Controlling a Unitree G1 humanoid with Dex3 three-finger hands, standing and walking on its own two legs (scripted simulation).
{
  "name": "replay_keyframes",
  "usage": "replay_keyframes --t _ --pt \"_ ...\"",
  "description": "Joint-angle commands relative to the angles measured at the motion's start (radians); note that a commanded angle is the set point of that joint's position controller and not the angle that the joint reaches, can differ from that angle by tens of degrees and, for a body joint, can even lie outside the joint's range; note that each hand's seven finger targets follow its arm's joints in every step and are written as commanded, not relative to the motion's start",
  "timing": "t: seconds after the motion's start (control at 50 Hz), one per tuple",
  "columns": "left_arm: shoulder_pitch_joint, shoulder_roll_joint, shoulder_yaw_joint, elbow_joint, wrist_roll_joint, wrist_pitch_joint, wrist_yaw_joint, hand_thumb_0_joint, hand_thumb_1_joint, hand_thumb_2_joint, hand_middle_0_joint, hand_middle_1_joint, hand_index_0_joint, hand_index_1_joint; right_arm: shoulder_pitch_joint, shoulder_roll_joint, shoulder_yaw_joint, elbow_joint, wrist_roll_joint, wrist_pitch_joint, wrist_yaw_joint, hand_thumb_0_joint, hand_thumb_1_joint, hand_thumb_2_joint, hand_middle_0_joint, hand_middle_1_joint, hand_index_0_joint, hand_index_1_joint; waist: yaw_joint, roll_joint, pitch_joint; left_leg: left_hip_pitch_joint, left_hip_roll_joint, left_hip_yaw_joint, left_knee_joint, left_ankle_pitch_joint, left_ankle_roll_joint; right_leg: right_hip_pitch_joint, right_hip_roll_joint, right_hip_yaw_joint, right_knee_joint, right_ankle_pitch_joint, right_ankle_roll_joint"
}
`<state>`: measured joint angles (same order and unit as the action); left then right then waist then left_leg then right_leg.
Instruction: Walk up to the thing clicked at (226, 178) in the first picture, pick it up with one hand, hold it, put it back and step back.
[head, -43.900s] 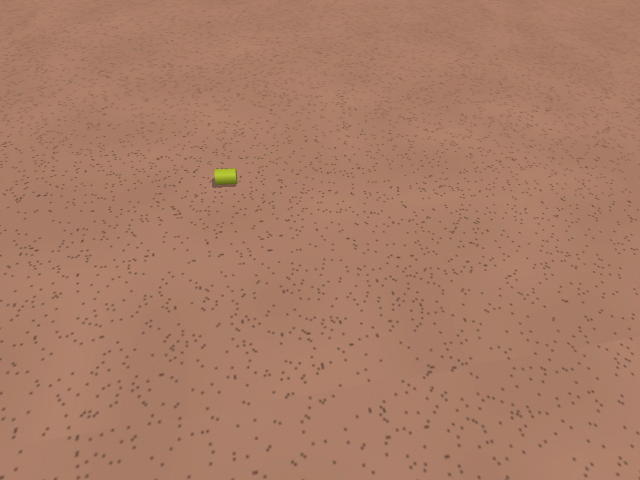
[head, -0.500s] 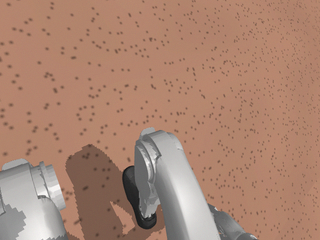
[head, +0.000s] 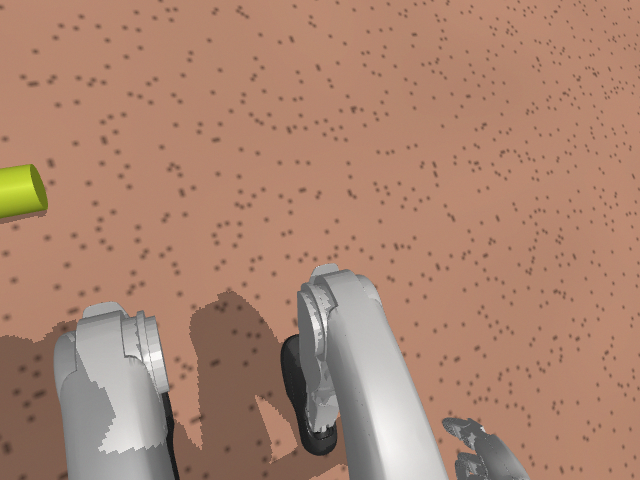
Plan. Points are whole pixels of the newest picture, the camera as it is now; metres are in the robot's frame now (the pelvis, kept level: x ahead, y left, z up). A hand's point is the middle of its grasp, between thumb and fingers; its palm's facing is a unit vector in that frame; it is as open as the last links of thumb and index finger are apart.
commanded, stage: withdraw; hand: left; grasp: from above
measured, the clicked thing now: (2, 193) +0.51 +0.33 -0.33
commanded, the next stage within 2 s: home in 0.22 s
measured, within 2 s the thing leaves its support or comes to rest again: neither
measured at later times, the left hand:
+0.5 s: hand out of the picture +0.49 +0.35 -0.12, palm faces -0.41 -0.10 -0.91, open 12.8 cm
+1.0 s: hand out of the picture +0.30 +0.28 +0.08, palm faces -0.14 -0.77 -0.62, open 7.5 cm
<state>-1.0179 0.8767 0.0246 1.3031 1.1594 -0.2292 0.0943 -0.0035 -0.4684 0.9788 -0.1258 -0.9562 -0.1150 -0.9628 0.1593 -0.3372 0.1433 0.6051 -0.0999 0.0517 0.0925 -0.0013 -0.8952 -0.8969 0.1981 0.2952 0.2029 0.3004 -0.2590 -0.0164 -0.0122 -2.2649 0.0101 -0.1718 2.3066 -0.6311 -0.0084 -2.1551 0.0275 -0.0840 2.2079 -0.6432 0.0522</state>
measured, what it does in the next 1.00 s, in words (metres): rises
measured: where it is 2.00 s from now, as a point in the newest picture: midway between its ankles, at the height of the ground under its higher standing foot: (239, 438)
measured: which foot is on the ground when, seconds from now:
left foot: down 0.00-1.00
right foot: down 0.00-1.00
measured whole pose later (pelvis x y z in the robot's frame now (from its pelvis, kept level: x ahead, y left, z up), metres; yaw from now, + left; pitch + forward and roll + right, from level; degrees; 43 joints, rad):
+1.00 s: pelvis +0.02 +0.00 +0.18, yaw +6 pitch +28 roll -6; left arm -0.13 0.46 0.05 0.38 0.35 0.18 0.02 0.00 0.86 0.89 -0.22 -0.30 -0.21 -0.30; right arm 0.10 -0.25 0.00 0.57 0.03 -0.02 0.00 0.00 -0.90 -0.90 0.20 0.29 0.20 0.30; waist -0.07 0.03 -0.19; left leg -1.64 0.02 -0.10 1.75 -0.61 -0.01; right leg -1.56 0.00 -0.05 1.69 -0.62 0.04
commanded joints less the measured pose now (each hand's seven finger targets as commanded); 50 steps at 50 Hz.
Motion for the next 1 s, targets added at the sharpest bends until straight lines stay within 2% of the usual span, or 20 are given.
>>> replay_keyframes --t 0.0,0.12,0.18,0.26,0.3,0.32,0.34,0.36,0.38,0.42,0.46,0.48,0.52,0.54,0.58,0.64,0.78,0.9,0.96,0.98 --pt "-0.362 0.295 0.062 -0.08 0.052 -0.047 0.12 0.0 -0.485 0.975 -0.101 -0.964 -0.1 -0.964 0.162 -0.21 -0.043 -0.003 -0.024 0.006 -0.014 0.0 -0.891 -0.896 0.2 0.3 0.2 0.3 -0.023 0.358 -0.637 0.478 -0.003 0.09 -0.195 0.1 0.029 0.254 0.034 -0.07 -0.165 0.146 -0.092" --pt "-0.461 0.365 0.103 -0.06 0.108 -0.048 0.23 0.0 -0.444 0.932 -0.14 -0.926 -0.142 -0.923 0.186 -0.232 -0.042 0.012 -0.049 -0.008 -0.006 0.0 -0.892 -0.896 0.2 0.3 0.2 0.3 -0.04 0.456 -0.698 0.535 0.001 0.08 -0.176 0.104 0.02 0.207 0.033 -0.096 -0.122 0.155 -0.093" --pt "-0.432 0.42 0.148 -0.083 0.115 -0.016 0.252 0.0 -0.415 0.905 -0.165 -0.898 -0.168 -0.894 0.199 -0.237 -0.052 0.001 -0.05 -0.014 -0.001 0.0 -0.893 -0.895 0.2 0.3 0.2 0.3 -0.01 0.477 -0.755 0.532 -0.003 0.099 -0.168 0.117 0.023 0.239 0.028 -0.089 -0.123 0.164 -0.089" --pt "-0.394 0.407 0.153 -0.155 0.092 0.037 0.219 0.0 -0.385 0.878 -0.195 -0.86 -0.196 -0.858 0.208 -0.232 -0.075 -0.004 -0.034 -0.015 0.004 0.0 -0.897 -0.896 0.2 0.3 0.2 0.3 0.014 0.522 -0.85 0.597 0.001 0.093 -0.205 0.139 0.02 0.251 0.027 -0.092 -0.123 0.179 -0.092" --pt "-0.349 0.374 0.145 -0.155 0.067 0.064 0.189 0.0 -0.296 0.915 -0.248 -0.775 -0.221 -0.771 0.222 -0.227 -0.094 -0.004 -0.025 -0.01 0.005 0.0 -0.882 -0.895 0.2 0.3 0.199 0.3 0.016 0.469 -0.834 0.566 -0.003 0.095 -0.221 0.125 0.027 0.268 0.028 -0.091 -0.144 0.173 -0.089" --pt "-0.311 0.336 0.126 -0.13 0.05 0.076 0.171 0.0 -0.343 0.848 -0.208 -0.851 -0.218 -0.839 0.223 -0.219 -0.098 0.0 -0.021 -0.008 0.006 0.0 -0.89 -0.892 0.2 0.3 0.2 0.3 0.011 0.427 -0.787 0.528 -0.005 0.098 -0.222 0.11 0.029 0.269 0.029 -0.088 -0.159 0.159 -0.09" --pt "-0.308 0.315 0.112 -0.133 0.032 0.082 0.152 0.0 -0.263 0.918 -0.246 -0.771 -0.221 -0.759 0.229 -0.214 -0.1 0.007 -0.018 -0.006 0.005 0.0 -0.883 -0.895 0.2 0.3 0.199 0.3 0.003 0.385 -0.75 0.496 -0.006 0.1 -0.223 0.089 0.034 0.262 0.03 -0.085 -0.174 0.144 -0.088" --pt "-0.269 0.268 0.089 -0.136 0.009 0.087 0.128 0.0 -0.183 0.891 -0.238 -0.691 -0.215 -0.679 0.229 -0.206 -0.103 0.011 -0.014 -0.005 0.005 0.0 -0.885 -0.895 0.2 0.3 0.199 0.3 -0.001 0.361 -0.724 0.479 -0.006 0.099 -0.224 0.085 0.035 0.266 0.032 -0.083 -0.183 0.138 -0.088" --pt "-0.265 0.27 0.092 -0.177 -0.012 0.088 0.106 0.0 -0.124 0.86 -0.229 -0.611 -0.208 -0.609 0.245 -0.202 -0.108 0.01 -0.009 -0.004 0.005 0.0 -0.886 -0.896 0.2 0.3 0.199 0.3 0.01 0.345 -0.747 0.478 -0.007 0.108 -0.222 0.102 0.041 0.309 0.034 -0.077 -0.2 0.153 -0.085" --pt "-0.201 0.284 0.118 -0.27 -0.054 0.096 0.064 0.0 0.02 0.824 -0.215 -0.514 -0.198 -0.529 0.258 -0.204 -0.126 -0.001 0.004 0.0 0.005 0.0 -0.889 -0.897 0.2 0.3 0.199 0.3 0.057 0.363 -0.814 0.54 -0.011 0.113 -0.245 0.177 0.034 0.364 0.025 -0.071 -0.211 0.2 -0.088" --pt "-0.098 0.237 0.124 -0.335 -0.106 0.109 0.02 0.0 0.18 0.852 -0.212 -0.453 -0.2 -0.464 0.263 -0.207 -0.152 -0.017 0.017 0.007 0.005 0.0 -0.892 -0.898 0.2 0.3 0.2 0.3 0.086 0.351 -0.847 0.618 -0.011 0.11 -0.278 0.229 0.025 0.374 0.021 -0.064 -0.232 0.222 -0.098" --pt "-0.055 0.216 0.136 -0.392 -0.141 0.115 0.004 0.0 0.26 0.814 -0.198 -0.389 -0.19 -0.397 0.261 -0.214 -0.164 -0.023 0.023 0.011 0.003 0.0 -0.894 -0.898 0.2 0.3 0.2 0.3 0.097 0.353 -0.843 0.655 -0.01 0.106 -0.295 0.258 0.021 0.372 0.017 -0.061 -0.246 0.236 -0.101" --pt "-0.003 0.212 0.167 -0.584 -0.223 0.127 -0.029 0.0 0.42 0.776 -0.183 -0.31 -0.18 -0.313 0.25 -0.198 -0.184 -0.046 0.042 0.018 0.0 0.0 -0.897 -0.899 0.2 0.3 0.2 0.3 0.134 0.375 -0.945 0.722 -0.009 0.108 -0.341 0.274 0.024 0.428 0.016 -0.042 -0.273 0.248 -0.101" --pt "0.027 0.211 0.196 -0.661 -0.267 0.138 -0.038 0.0 0.5 0.763 -0.178 -0.277 -0.176 -0.278 0.234 -0.202 -0.196 -0.053 0.052 0.022 -0.006 0.0 -0.899 -0.9 0.2 0.3 0.2 0.3 0.145 0.365 -0.948 0.745 -0.011 0.1 -0.364 0.272 0.024 0.425 0.012 -0.039 -0.293 0.246 -0.101" --pt "0.148 0.119 0.178 -0.722 -0.358 0.165 -0.062 0.0 0.66 0.812 -0.185 -0.281 -0.184 -0.282 0.2 -0.174 -0.193 -0.061 0.065 0.023 -0.013 0.0 -0.899 -0.9 0.2 0.3 0.2 0.3 0.139 0.299 -0.889 0.719 -0.007 0.098 -0.409 0.229 0.037 0.457 0.015 -0.033 -0.335 0.233 -0.089" --pt "0.259 0.06 0.185 -0.822 -0.455 0.204 -0.078 0.0 0.889 0.895 -0.199 -0.298 -0.199 -0.298 0.166 -0.158 -0.207 -0.061 0.082 0.019 -0.031 0.0 -0.899 -0.9 0.2 0.3 0.2 0.3 0.15 0.252 -0.814 0.748 -0.002 0.082 -0.488 0.165 0.04 0.486 0.009 -0.022 -0.408 0.189 -0.087" --pt "0.488 -0.116 0.112 -1.009 -0.65 0.291 -0.081 0.0 0.899 0.899 -0.2 -0.299 -0.2 -0.299 0.09 -0.124 -0.222 -0.1 0.113 -0.027 -0.07 0.0 -0.899 -0.9 0.2 0.3 0.2 0.3 0.158 0.23 -0.706 0.9 0.022 0.052 -0.716 -0.009 0.034 0.609 0.004 -0.01 -0.572 0.087 -0.074" --pt "0.652 -0.204 0.11 -1.118 -0.791 0.365 -0.049 0.0 0.899 0.899 -0.2 -0.298 -0.2 -0.299 0.023 -0.093 -0.21 -0.119 0.133 -0.095 -0.112 0.0 -0.899 -0.9 0.2 0.3 0.2 0.3 0.166 0.196 -0.626 1.037 0.016 0.051 -0.852 -0.018 0.028 0.749 -0.001 0.017 -0.728 0.072 -0.074" --pt "0.74 -0.274 0.086 -1.156 -0.86 0.394 -0.035 0.0 0.9 0.9 -0.2 -0.299 -0.2 -0.299 0.001 -0.074 -0.199 -0.127 0.138 -0.127 -0.128 0.0 -0.9 -0.9 0.2 0.3 0.2 0.3 0.154 0.169 -0.589 1.077 0.008 0.069 -0.897 0.015 0.031 0.848 -0.004 0.036 -0.806 0.089 -0.074" --pt "0.776 -0.278 0.102 -1.17 -0.888 0.405 -0.029 0.0 0.9 0.9 -0.2 -0.299 -0.2 -0.299 -0.002 -0.067 -0.197 -0.132 0.14 -0.135 -0.133 0.0 -0.9 -0.9 0.2 0.3 0.2 0.3 0.162 0.166 -0.581 1.103 0.006 0.076 -0.916 0.032 0.031 0.885 -0.006 0.043 -0.836 0.099 -0.073"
